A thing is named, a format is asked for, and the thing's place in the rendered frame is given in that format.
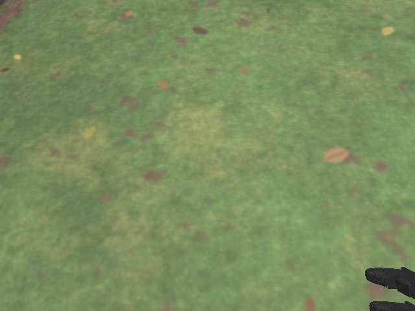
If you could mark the robot right hand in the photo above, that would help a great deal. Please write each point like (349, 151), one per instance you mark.
(403, 280)

